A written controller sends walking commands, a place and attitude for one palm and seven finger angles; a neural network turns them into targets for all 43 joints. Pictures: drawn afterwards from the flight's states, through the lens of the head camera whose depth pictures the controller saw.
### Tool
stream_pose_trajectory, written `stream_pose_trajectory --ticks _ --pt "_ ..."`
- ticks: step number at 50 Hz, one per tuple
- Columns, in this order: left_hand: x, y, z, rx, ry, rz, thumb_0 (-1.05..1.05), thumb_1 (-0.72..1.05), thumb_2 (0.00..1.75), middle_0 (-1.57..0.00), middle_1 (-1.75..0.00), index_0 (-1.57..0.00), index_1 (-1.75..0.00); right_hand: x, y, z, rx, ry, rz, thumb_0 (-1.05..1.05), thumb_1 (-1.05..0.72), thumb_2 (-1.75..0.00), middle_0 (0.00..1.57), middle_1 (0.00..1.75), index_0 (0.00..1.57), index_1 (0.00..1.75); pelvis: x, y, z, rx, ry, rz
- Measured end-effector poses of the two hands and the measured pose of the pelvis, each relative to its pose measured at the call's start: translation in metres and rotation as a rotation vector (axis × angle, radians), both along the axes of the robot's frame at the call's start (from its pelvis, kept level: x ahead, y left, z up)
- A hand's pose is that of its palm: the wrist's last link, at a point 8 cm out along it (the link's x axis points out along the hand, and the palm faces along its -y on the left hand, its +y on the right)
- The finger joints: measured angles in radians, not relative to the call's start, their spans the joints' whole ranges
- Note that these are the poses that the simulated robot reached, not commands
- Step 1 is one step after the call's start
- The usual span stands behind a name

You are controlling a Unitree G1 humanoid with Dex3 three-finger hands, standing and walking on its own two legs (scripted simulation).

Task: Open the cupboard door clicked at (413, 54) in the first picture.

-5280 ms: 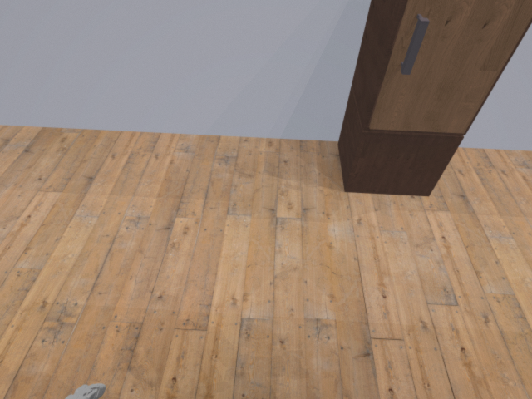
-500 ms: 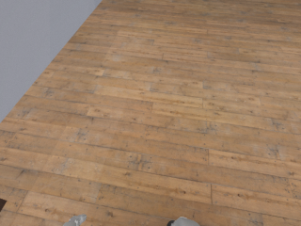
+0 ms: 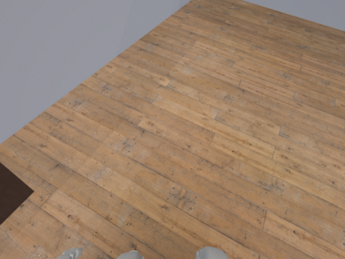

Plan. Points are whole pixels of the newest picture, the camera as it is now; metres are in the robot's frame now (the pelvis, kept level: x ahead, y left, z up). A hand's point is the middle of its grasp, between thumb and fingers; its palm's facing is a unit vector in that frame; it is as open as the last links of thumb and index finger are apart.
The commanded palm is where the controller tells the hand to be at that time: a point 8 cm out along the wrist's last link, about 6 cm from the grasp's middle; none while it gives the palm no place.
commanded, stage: turn to face it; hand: left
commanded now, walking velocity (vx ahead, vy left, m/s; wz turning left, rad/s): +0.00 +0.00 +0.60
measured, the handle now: out of the picture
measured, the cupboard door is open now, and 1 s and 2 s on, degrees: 0 0 0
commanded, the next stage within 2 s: take the last steps up to it in 1.58 s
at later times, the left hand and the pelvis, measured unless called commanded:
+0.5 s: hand out of the picture +0.03 +0.14 -0.13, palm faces +0.31 -0.91 -0.29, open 7.4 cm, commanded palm none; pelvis +0.00 -0.07 +0.02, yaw +18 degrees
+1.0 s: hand out of the picture -0.11 +0.18 -0.15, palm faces +0.61 -0.74 -0.29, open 7.4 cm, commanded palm none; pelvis -0.03 -0.05 +0.01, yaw +37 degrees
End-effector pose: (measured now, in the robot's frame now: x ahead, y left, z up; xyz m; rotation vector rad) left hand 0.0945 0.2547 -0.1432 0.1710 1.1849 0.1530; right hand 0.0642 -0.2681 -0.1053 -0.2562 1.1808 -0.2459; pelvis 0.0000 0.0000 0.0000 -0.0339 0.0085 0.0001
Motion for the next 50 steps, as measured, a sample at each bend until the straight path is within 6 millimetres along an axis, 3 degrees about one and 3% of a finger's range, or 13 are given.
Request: stream_pose_trajectory --ticks 5,10,19,24,29,34,42,45,50 --pt "-0.022 0.014 0.020 0.037 0.028 0.064 0.00 0.92 0.90 -0.20 -0.30 -0.19 -0.30 0.014 0.011 0.004 0.039 0.029 0.058 0.01 -0.91 -0.90 0.20 0.29 0.20 0.30 0.006 -0.002 0.014 0.004 0.016 0.049" --pt "-0.036 0.009 0.031 0.068 0.033 0.122 0.01 0.91 0.90 -0.20 -0.30 -0.19 -0.30 0.027 0.012 -0.003 0.086 0.042 0.107 0.01 -0.91 -0.90 0.21 0.29 0.20 0.30 0.008 -0.014 0.017 0.010 0.018 0.108" --pt "-0.053 -0.041 0.043 0.108 -0.062 0.203 0.00 0.91 0.90 -0.20 -0.30 -0.20 -0.30 0.054 -0.023 -0.032 0.146 0.049 0.197 0.01 -0.91 -0.90 0.21 0.30 0.20 0.30 0.001 -0.058 0.005 0.036 0.005 0.234" --pt "-0.085 -0.070 0.051 0.093 -0.041 0.275 0.00 0.91 0.90 -0.20 -0.30 -0.20 -0.30 0.076 -0.037 -0.024 0.139 0.050 0.270 0.01 -0.91 -0.90 0.20 0.29 0.20 0.30 0.000 -0.072 0.014 0.064 -0.012 0.307" --pt "-0.115 -0.087 0.048 0.064 -0.008 0.346 0.00 0.91 0.90 -0.20 -0.30 -0.20 -0.30 0.092 -0.038 -0.017 0.119 0.063 0.346 0.01 -0.91 -0.90 0.20 0.29 0.19 0.30 -0.003 -0.078 0.018 0.081 -0.013 0.383" --pt "-0.156 -0.088 0.037 0.039 0.034 0.437 0.00 0.91 0.90 -0.20 -0.30 -0.20 -0.30 0.113 -0.016 -0.013 0.093 0.075 0.452 0.01 -0.91 -0.90 0.20 0.29 0.19 0.30 -0.010 -0.074 0.016 0.079 -0.003 0.453" --pt "-0.235 -0.062 0.007 0.018 0.135 0.598 0.00 0.91 0.90 -0.20 -0.30 -0.20 -0.30 0.141 0.051 -0.006 0.069 -0.034 0.632 0.01 -0.91 -0.90 0.20 0.29 0.19 0.30 -0.028 -0.053 0.000 0.054 0.004 0.550" --pt "-0.245 -0.053 0.014 0.031 0.137 0.638 0.01 0.91 0.90 -0.20 -0.30 -0.20 -0.30 0.137 0.062 0.001 0.067 -0.040 0.663 0.01 -0.91 -0.90 0.20 0.29 0.20 0.30 -0.031 -0.051 0.007 0.038 -0.001 0.584" --pt "-0.240 -0.045 0.031 0.066 0.061 0.670 0.01 0.91 0.90 -0.20 -0.30 -0.19 -0.30 0.129 0.068 0.000 0.084 -0.002 0.701 0.01 -0.91 -0.90 0.21 0.29 0.20 0.30 -0.033 -0.054 0.014 0.034 0.000 0.638"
